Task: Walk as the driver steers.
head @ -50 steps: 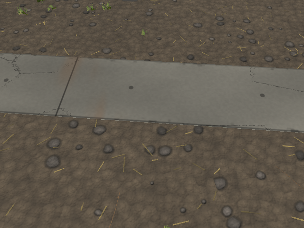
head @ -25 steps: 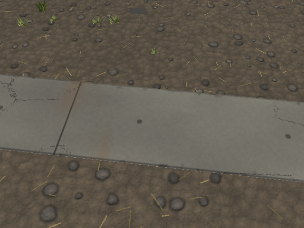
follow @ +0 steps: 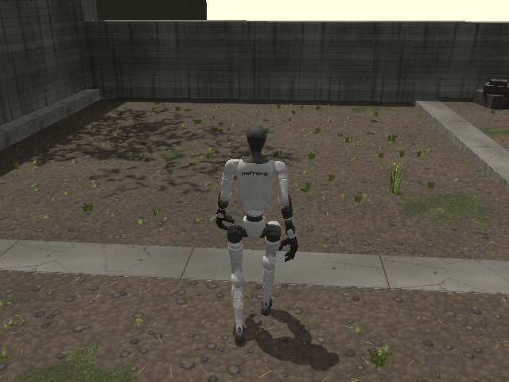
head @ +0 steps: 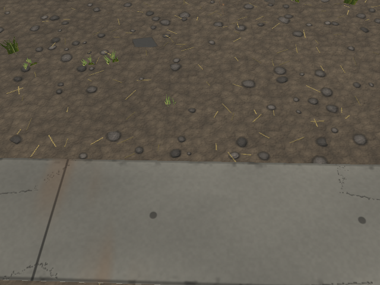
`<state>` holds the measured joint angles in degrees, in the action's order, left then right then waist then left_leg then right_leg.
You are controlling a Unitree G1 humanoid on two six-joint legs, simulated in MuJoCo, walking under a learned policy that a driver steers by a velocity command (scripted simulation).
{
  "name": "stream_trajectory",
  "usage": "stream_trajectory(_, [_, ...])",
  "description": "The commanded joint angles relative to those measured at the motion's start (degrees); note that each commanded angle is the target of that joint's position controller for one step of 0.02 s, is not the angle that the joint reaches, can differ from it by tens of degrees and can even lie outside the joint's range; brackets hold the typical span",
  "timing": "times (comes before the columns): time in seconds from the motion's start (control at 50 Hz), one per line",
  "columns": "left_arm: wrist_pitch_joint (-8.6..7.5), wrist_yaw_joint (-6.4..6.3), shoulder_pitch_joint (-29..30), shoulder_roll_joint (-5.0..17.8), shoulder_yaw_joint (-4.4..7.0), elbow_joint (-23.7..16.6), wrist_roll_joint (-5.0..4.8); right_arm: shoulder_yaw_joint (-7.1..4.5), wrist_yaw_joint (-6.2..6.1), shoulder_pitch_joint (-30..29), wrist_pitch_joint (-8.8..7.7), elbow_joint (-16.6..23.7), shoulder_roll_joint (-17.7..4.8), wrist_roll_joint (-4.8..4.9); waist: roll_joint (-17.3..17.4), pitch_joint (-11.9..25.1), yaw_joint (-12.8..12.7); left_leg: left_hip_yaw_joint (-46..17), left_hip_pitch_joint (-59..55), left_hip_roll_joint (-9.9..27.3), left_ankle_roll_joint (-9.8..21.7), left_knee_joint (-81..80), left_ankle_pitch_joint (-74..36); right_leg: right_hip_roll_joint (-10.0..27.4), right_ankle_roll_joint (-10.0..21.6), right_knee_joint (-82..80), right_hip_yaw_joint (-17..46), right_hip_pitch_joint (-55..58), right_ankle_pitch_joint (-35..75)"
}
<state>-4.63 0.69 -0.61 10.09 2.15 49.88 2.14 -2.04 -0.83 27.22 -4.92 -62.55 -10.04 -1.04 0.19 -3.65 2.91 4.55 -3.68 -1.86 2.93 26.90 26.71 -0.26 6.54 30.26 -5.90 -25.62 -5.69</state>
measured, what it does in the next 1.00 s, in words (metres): walks ahead: left foot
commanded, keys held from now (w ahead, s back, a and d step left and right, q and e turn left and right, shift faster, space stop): w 0.46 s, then w+e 0.18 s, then e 0.34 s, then w+e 0.02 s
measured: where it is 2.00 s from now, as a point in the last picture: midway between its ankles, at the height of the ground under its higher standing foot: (228, 189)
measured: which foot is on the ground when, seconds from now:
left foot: up 0.00-0.52, down 0.54-1.00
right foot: down 0.00-0.56, up 0.58-1.00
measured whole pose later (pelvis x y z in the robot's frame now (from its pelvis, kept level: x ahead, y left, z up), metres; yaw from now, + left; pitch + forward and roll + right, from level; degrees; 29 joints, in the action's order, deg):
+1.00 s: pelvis +0.47 +0.01 +0.01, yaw -14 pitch +0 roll +1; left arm 0.3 1.3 -8.1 10.2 2.9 48.6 2.1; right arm -3.0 -2.4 17.9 -3.1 -54.1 -11.1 -0.6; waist -0.4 -5.1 1.1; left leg 17.9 5.2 2.0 2.4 29.2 23.0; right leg 0.3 5.5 37.5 -6.8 -27.2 -9.3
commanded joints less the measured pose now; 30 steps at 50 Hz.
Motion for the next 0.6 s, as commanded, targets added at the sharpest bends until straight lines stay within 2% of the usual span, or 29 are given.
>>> stream_trajectory(0.02, [-0.06, -0.62, -28.2, 16.4, 4.88, 5.1, 0.86, -0.64, 0.57, 6.9, -0.49, 4.0, -3.1, 2.25, -13.6, 21.8, -9.1, -2.8, 34.7, -3.3, 2.1, 47.3, 5.1, 25.7, 13.9, -12.9, 44.3, 45.0, -5.6])
stream_trajectory(0.04, [0.49, -0.31, -21.6, 13.2, 4.24, 4.4, -0.98, -1.71, 0.42, 0.9, -0.05, 4.6, -7.0, 0.81, -4.7, 13.9, -7.0, -8.1, 39.4, 1.3, 3.0, 49.6, -0.4, 22.1, 11.2, -14.5, 38.8, 37.8, -12.1])
stream_trajectory(0.06, [0.29, -0.10, -16.2, 9.4, 3.14, 3.4, -1.40, -1.69, 0.77, -3.8, -0.39, 6.2, -6.6, 0.40, -2.6, 6.5, -5.7, -7.6, 39.9, 3.4, 3.0, 46.9, -5.9, 20.0, 9.3, -16.7, 30.6, 28.7, -10.8])
stream_trajectory(0.08, [-0.09, 0.05, -13.8, 6.8, 2.40, 3.3, -1.16, -1.62, 0.92, -5.4, -0.38, 6.4, -5.5, 0.27, -1.3, 3.3, -4.0, -7.3, 37.8, 5.3, 2.9, 43.5, -9.2, 17.1, 7.2, -18.8, 25.1, 22.9, -6.7])
stream_trajectory(0.1, [-0.46, -0.18, -13.8, 5.3, 1.91, 4.0, -1.37, -1.67, 1.13, -5.1, 0.25, 6.2, -4.8, -0.63, -2.2, 1.8, -2.6, -7.0, 35.3, 6.4, 2.3, 40.9, -10.5, 14.9, 5.7, -19.8, 20.8, 18.9, -2.4])
stream_trajectory(0.12, [-0.78, -0.42, -14.6, 4.1, 1.45, 4.9, -1.44, -1.48, 1.54, -3.8, 1.02, 5.8, -3.6, -1.08, -3.1, 1.9, -1.4, -6.7, 32.8, 6.9, 1.6, 39.2, -11.2, 13.3, 4.7, -20.8, 17.6, 16.7, -0.1])
stream_trajectory(0.16, [-1.64, -0.66, -18.3, 5.2, 1.51, 6.5, -1.54, -1.56, 2.08, -4.5, 1.98, 6.2, -3.1, -1.28, -3.1, 1.8, -0.8, -5.4, 33.1, 7.0, 0.6, 37.5, -12.4, 12.3, 5.0, -21.5, 14.8, 16.3, 6.1])
stream_trajectory(0.2, [-1.92, -0.76, -20.4, 6.8, 1.75, 7.2, -1.60, -1.61, 2.36, -8.7, 2.61, 7.7, -3.4, -1.31, -3.1, 0.4, -1.0, -4.4, 37.0, 7.9, -0.4, 34.6, -15.7, 11.8, 5.2, -22.8, 12.7, 16.9, 7.5])
stream_trajectory(0.26, [-1.68, -0.72, -23.8, 6.4, 1.34, 7.8, -1.56, -1.53, 2.56, -16.5, 2.85, 10.4, -4.0, -0.93, -3.4, -1.3, -2.7, -3.0, 41.9, 8.6, -1.6, 27.6, -21.3, 10.7, 4.7, -23.8, 10.7, 19.2, 10.8])
stream_trajectory(0.32, [-1.58, -0.83, -26.5, 6.2, 0.99, 8.4, -1.54, -0.91, 2.63, -22.8, 2.64, 12.5, -3.2, -0.45, -3.5, -2.0, -4.2, -1.4, 41.2, 7.5, -2.0, 18.1, -25.5, 9.8, 4.0, -23.3, 8.5, 21.2, 15.4])
stream_trajectory(0.42, [-1.24, -1.47, -31.0, 6.7, 0.92, 10.2, -1.04, -0.38, 2.42, -29.6, 2.20, 15.2, -3.4, -0.28, -4.2, -2.9, -6.2, 0.3, 40.8, 5.3, -0.1, 9.1, -25.1, 11.9, 4.7, -20.8, 7.8, 29.5, 21.4])
stream_trajectory(0.46, [-1.08, -1.81, -30.6, 7.5, 1.15, 10.5, -0.65, -0.60, 2.24, -29.6, 1.76, 15.8, -4.1, -0.29, -4.2, -2.9, -5.4, 0.4, 39.1, 4.4, 1.5, 6.9, -21.4, 13.2, 4.6, -18.0, 7.6, 32.3, 27.1])
stream_trajectory(0.48, [-1.00, -1.96, -29.8, 7.6, 1.20, 10.5, -0.57, -0.86, 2.00, -28.1, 1.42, 15.7, -4.5, -0.28, -4.1, -2.2, -4.3, 0.6, 35.3, 3.2, 2.4, 5.6, -19.2, 13.3, 4.2, -15.1, 7.6, 32.2, 33.6])
stream_trajectory(0.5, [-0.89, -2.09, -28.7, 8.3, 1.34, 10.4, -0.49, -1.30, 1.59, -23.9, 1.06, 14.6, -5.2, -0.27, -4.5, -0.2, -2.3, 1.0, 29.6, 1.4, 3.3, 4.3, -17.0, 13.0, 3.6, -10.4, 7.7, 32.0, 41.0])
stream_trajectory(0.52, [-0.72, -1.97, -27.3, 8.7, 1.41, 10.1, -0.66, -1.97, 1.08, -15.8, 0.55, 11.9, -6.2, -0.42, -3.6, 3.7, 1.3, 1.6, 20.3, -0.3, 4.4, 0.8, -18.2, 11.4, 2.7, -1.5, 7.0, 30.5, 43.8])
stream_trajectory(0.54, [-0.74, -1.77, -26.2, 8.0, 1.13, 9.2, -1.35, -3.05, 0.47, -5.6, -0.24, 9.0, -8.9, -1.45, -1.6, 9.7, 5.1, -2.6, 5.0, 4.0, 6.2, -0.7, -20.9, 9.0, 1.7, 10.9, 5.9, 21.8, 33.7])
stream_trajectory(0.56, [-0.77, -1.38, -28.6, 3.7, 0.02, 6.9, -2.95, -4.48, -0.09, 2.0, -0.63, 8.7, -15.1, -2.90, 6.9, 18.6, 5.4, -22.6, -10.8, 20.9, 9.8, -2.8, -16.1, 2.9, -0.3, 30.3, 2.8, 6.6, 5.6])
stream_trajectory(0.58, [-0.30, -1.44, -33.4, 4.0, 0.74, 7.6, -3.63, -4.94, 0.68, -0.2, 0.45, 8.9, -16.3, -1.34, 13.2, 22.6, 2.6, -41.7, -14.0, 28.9, 14.8, -10.7, -14.1, -4.1, -0.9, 43.7, 5.5, -4.9, -24.0])
stream_trajectory(0.6, [0.41, -1.70, -28.8, 7.3, 1.69, 7.4, -2.17, -4.02, 0.97, -7.0, 1.01, 10.3, -12.1, -0.21, 4.1, 13.5, 0.5, -34.2, -5.4, 26.0, 12.7, -11.9, -7.9, 0.7, -0.4, 46.1, 9.0, -8.2, -19.5])
Keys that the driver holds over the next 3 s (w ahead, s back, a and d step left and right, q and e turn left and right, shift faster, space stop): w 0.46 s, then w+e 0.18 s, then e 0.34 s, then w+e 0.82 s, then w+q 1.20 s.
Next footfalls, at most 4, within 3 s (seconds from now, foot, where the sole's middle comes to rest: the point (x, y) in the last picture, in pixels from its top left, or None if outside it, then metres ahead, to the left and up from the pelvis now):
0.54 left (169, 284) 0.46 0.09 -0.76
1.04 right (221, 242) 0.59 -0.09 -0.76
1.58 left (190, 188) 0.82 0.00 -0.76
2.10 right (275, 173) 0.87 -0.34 -0.76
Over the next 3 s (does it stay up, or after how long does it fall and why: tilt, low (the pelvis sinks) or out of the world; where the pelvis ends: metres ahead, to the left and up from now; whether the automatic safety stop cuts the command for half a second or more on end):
stays up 1.26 -0.45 -0.10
